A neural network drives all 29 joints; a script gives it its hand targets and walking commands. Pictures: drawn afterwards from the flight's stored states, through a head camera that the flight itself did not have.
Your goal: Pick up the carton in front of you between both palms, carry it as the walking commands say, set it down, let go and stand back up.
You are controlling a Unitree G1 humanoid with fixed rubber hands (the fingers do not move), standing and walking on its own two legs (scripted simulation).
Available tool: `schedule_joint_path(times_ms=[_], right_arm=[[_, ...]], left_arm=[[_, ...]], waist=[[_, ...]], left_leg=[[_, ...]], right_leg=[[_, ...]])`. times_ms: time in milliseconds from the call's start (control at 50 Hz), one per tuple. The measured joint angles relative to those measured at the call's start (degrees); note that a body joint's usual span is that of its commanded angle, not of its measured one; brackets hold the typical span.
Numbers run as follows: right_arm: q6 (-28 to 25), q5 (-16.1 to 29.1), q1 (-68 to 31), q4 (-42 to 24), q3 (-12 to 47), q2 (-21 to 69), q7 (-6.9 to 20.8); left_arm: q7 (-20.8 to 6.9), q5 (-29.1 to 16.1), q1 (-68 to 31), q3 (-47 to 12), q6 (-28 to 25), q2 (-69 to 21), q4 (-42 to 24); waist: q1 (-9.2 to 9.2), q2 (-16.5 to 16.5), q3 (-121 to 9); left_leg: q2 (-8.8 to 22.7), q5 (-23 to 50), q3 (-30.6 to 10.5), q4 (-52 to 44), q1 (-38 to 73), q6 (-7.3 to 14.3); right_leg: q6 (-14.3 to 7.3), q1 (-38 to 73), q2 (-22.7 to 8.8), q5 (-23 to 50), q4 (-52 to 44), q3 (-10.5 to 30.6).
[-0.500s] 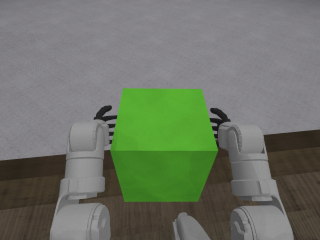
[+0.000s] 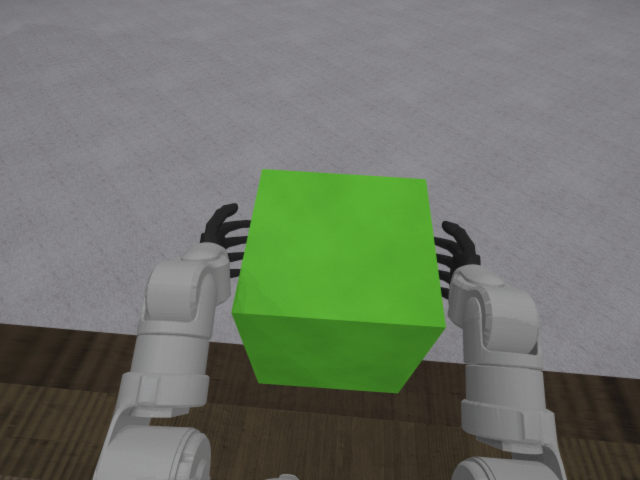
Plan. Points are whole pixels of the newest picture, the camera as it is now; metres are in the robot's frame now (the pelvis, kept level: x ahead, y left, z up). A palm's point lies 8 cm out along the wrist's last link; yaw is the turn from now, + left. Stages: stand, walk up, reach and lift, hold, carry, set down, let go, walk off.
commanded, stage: carry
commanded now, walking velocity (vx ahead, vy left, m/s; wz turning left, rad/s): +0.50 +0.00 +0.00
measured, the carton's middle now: (335, 289) +0.37 +0.03 +0.02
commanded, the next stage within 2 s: none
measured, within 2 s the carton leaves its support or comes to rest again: neither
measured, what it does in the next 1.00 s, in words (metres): goes down: right foot 0.13 m lower, then left foot 0.14 m lower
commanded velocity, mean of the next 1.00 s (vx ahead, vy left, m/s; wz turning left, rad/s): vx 0.50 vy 0.00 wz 0.00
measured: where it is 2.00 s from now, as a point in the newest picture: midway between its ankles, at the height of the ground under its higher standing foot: (354, 246)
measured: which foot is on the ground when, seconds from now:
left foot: down 0.00-0.38, up 0.40-0.76, down 0.78-1.00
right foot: down 0.00-0.00, up 0.02-0.38, down 0.40-0.76, up 0.78-1.00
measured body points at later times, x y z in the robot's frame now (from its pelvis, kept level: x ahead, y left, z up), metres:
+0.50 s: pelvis +0.39 -0.01 -0.18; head +0.38 -0.01 +0.27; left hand +0.74 +0.16 -0.07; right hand +0.76 -0.14 -0.06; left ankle +0.30 +0.11 -0.75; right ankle +0.43 -0.05 -0.87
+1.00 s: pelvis +0.78 +0.01 -0.34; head +0.81 +0.00 +0.11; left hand +1.16 +0.12 -0.27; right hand +1.11 -0.18 -0.28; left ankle +0.70 +0.08 -1.01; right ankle +0.91 -0.12 -1.01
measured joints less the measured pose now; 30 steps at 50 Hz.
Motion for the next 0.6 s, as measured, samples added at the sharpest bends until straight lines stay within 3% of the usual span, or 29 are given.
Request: schedule_joint_path(times_ms=[40,100,120,200,260,320,340,380,420,460,520,560,600], right_arm=[[-0.4,0.0,-1.3,0.5,1.2,-0.2,-0.8],[0.5,2.2,-1.8,3.0,2.6,-1.7,-1.6],[0.9,3.1,-1.9,3.9,2.9,-2.1,-1.8],[1.1,5.7,-2.0,7.2,4.5,-3.1,-3.0],[0.3,7.0,-2.8,8.3,5.4,-3.5,-3.1],[-0.4,7.9,-3.6,7.9,6.0,-3.7,-3.3],[-0.4,8.2,-3.9,7.6,6.0,-3.9,-3.3],[-0.1,8.7,-4.3,6.8,5.1,-4.8,-2.8],[0.0,8.5,-5.8,7.1,4.2,-5.8,-1.8],[0.2,7.1,-6.3,8.0,2.9,-5.3,-1.3],[2.5,4.4,-4.7,8.6,1.5,-3.4,-0.9],[3.3,3.0,-4.5,9.3,0.8,-3.0,-0.6],[3.5,2.2,-4.2,9.3,0.1,-2.9,-0.2]], left_arm=[[-1.2,0.2,-1.5,0.9,-0.4,1.0,0.6],[-1.8,2.2,-0.6,2.3,0.8,-0.2,0.7],[-1.9,3.0,-0.1,2.9,1.5,-0.8,0.6],[-2.8,5.8,2.2,4.8,2.7,-2.4,-0.1],[-3.7,6.3,3.7,5.3,3.1,-2.8,-2.7],[-3.7,6.7,5.1,5.2,3.3,-3.0,-6.1],[-3.6,6.8,5.2,5.1,3.4,-3.1,-7.0],[-3.3,7.4,4.4,4.1,3.4,-3.5,-7.3],[-2.7,7.5,2.5,3.3,3.6,-3.5,-6.6],[-1.9,6.2,1.8,2.3,2.9,-2.7,-4.4],[-1.6,4.0,1.6,1.4,4.3,-1.3,-0.3],[-1.2,2.7,0.7,0.4,4.6,-0.6,2.2],[-0.8,1.9,0.1,-0.7,4.2,-0.2,4.0]], waist=[[-3.89,-1.6,-0.4],[-7.48,-2.0,-1.3],[-8.46,-1.8,-1.3],[-11.39,-2.0,-0.3],[-12.71,-2.6,0.3],[-12.99,-4.0,-0.1],[-12.55,-4.4,-0.4],[-9.79,-4.8,-1.3],[-5.75,-4.8,-2.7],[-3.73,-2.0,-2.6],[-1.29,-2.6,-3.7],[0.21,-2.7,-3.4],[1.67,-2.2,-2.7]], left_leg=[[-2.1,-17.4,1.2,4.5,1.2,2.3],[-4.5,-36.7,1.4,13.0,1.3,1.9],[-4.7,-38.2,1.7,14.9,1.4,1.0],[-5.2,-45.7,2.1,19.5,3.9,2.7],[-5.2,-51.5,0.7,23.5,6.0,2.2],[-5.4,-58.2,0.1,28.3,9.0,1.8],[-5.1,-59.3,0.6,31.4,9.6,1.1],[-3.6,-50.7,2.7,42.3,9.4,0.6],[-2.8,-49.6,2.4,56.4,5.8,-0.8],[-2.5,-46.6,-3.8,60.5,1.3,-1.6],[-0.8,-42.2,-7.4,50.9,-5.3,-3.2],[0.9,-37.6,-7.6,40.9,-9.1,-4.1],[2.2,-26.2,-8.0,32.7,-11.9,-3.6]], right_leg=[[1.8,-4.5,-1.1,0.3,14.3,2.2],[3.0,-12.7,-2.2,5.7,15.6,7.6],[3.5,-15.3,-3.1,7.6,12.2,8.8],[4.7,-22.3,-6.1,17.8,-5.7,10.0],[3.7,-23.9,-6.6,37.0,-19.0,8.9],[3.4,-19.6,-5.6,50.0,-36.0,6.9],[2.9,-17.5,-5.0,53.7,-39.2,5.5],[1.0,-10.7,-3.8,56.6,-43.7,2.6],[-1.1,-6.8,-2.7,49.2,-44.0,1.7],[-2.7,-9.3,-0.4,41.6,-34.3,-0.4],[-2.7,-7.4,1.2,21.9,-28.8,0.4],[-2.8,-6.1,1.6,19.9,-27.8,1.3],[-2.3,-6.1,2.1,16.2,-23.7,1.5]])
